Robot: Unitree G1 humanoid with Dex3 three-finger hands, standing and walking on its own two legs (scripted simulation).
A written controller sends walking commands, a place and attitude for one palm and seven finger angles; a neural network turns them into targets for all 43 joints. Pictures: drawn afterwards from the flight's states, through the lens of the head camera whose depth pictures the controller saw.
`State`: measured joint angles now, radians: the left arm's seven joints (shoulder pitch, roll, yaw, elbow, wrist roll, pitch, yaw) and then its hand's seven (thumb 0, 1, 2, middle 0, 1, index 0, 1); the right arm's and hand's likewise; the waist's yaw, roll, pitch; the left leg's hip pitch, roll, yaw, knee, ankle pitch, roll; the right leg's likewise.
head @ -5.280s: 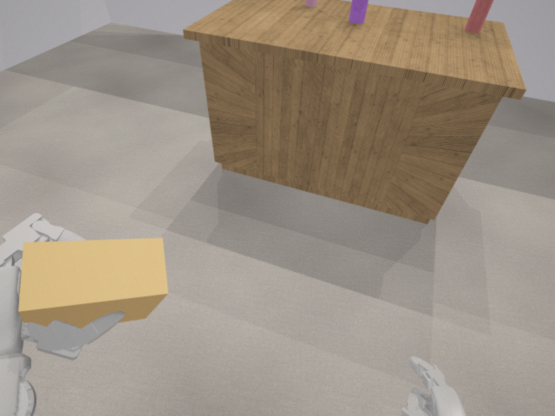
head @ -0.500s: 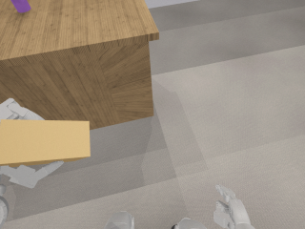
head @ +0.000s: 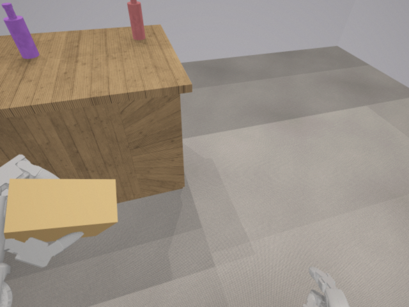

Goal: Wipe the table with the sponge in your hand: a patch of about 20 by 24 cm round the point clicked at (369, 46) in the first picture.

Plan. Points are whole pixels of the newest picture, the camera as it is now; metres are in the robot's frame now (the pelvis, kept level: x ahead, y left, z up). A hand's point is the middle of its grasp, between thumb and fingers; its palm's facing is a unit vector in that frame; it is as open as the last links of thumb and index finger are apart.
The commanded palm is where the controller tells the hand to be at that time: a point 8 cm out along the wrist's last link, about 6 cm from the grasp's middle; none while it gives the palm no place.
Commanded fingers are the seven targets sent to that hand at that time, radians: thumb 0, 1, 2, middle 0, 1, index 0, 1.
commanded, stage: take the last steps up to it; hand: left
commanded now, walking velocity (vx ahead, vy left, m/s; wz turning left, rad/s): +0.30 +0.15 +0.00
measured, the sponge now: (76, 211) +0.22 +0.21 +0.16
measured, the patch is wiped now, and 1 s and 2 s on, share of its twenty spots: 0.00 0.00 0.00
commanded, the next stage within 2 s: come to a stop and stand still in 1.78 s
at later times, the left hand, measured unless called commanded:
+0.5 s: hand (54, 174) +0.28 +0.26 +0.17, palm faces +0.34 -0.80 -0.49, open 10.1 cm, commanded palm +0.22 +0.31 +0.17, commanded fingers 0.00 0.10 1.30 -1.20 -1.60 -1.20 -1.60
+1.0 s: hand (59, 138) +0.38 +0.31 +0.15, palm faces +0.38 -0.78 -0.50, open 10.1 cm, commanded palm +0.33 +0.34 +0.17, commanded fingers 0.00 0.10 1.30 -1.20 -1.60 -1.20 -1.60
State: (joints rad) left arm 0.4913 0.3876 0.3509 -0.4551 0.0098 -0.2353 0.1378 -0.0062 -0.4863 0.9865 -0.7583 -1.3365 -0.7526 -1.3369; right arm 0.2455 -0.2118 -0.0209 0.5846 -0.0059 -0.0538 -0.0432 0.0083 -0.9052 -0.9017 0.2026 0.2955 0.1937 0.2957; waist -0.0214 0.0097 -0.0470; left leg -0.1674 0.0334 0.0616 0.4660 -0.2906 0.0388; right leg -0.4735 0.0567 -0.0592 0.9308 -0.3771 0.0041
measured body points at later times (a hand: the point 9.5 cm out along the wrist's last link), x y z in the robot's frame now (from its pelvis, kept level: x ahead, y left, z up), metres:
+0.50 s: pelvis +0.06 +0.03 -0.01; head +0.10 +0.04 +0.44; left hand +0.25 +0.30 +0.20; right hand +0.19 -0.25 -0.10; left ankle +0.09 +0.15 -0.74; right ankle +0.02 -0.12 -0.74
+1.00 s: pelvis +0.17 +0.06 +0.00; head +0.21 +0.04 +0.45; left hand +0.36 +0.35 +0.18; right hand +0.32 -0.17 -0.12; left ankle +0.18 +0.22 -0.66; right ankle +0.15 -0.03 -0.74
